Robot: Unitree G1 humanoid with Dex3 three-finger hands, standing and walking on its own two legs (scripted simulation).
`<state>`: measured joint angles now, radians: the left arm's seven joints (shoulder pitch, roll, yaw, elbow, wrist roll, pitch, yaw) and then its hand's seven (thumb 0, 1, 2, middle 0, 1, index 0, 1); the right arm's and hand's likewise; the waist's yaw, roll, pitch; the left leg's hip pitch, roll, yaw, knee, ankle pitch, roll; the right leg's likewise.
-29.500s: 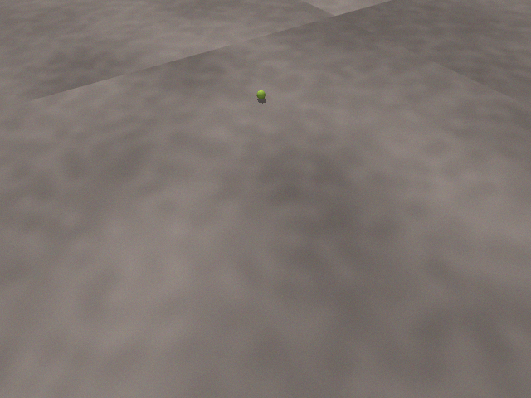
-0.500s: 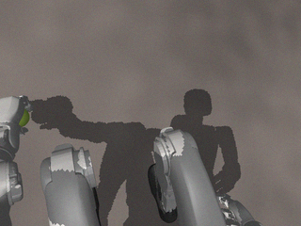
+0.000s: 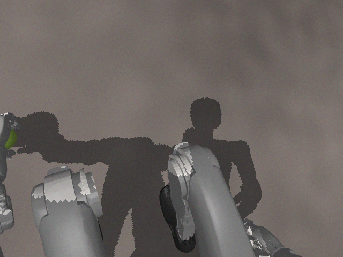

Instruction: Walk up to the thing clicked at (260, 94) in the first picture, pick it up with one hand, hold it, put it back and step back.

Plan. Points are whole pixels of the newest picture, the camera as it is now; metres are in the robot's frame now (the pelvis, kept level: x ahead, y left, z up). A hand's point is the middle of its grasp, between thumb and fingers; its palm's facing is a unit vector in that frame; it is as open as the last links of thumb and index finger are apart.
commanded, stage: rest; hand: left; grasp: from above
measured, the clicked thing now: (0, 138) +0.40 +0.33 -0.24
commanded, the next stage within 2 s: open in 0.72 s
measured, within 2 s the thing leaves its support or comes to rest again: rests again in 0.36 s
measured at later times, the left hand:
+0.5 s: hand (4, 143) +0.39 +0.32 -0.24, palm faces -0.43 -0.17 -0.89, open 7.8 cm
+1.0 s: hand (5, 144) +0.39 +0.32 -0.24, palm faces -0.44 -0.16 -0.89, open 8.6 cm
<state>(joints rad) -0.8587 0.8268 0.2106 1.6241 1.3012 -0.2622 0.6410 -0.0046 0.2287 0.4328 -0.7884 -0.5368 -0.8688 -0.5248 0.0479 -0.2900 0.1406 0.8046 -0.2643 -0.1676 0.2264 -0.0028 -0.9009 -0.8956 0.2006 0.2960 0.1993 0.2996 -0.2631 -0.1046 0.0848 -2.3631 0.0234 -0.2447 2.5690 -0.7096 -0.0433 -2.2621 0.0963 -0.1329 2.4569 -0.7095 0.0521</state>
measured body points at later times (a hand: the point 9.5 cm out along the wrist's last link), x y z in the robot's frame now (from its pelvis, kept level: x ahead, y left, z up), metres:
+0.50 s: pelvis +0.00 +0.01 +0.00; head +0.25 +0.13 +0.35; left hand +0.41 +0.33 -0.19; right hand +0.07 -0.26 -0.07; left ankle +0.06 +0.14 -0.26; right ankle +0.10 -0.12 -0.26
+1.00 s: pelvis -0.01 +0.00 +0.00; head +0.25 +0.12 +0.35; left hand +0.41 +0.33 -0.19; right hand +0.07 -0.26 -0.07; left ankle +0.06 +0.14 -0.26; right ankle +0.10 -0.12 -0.26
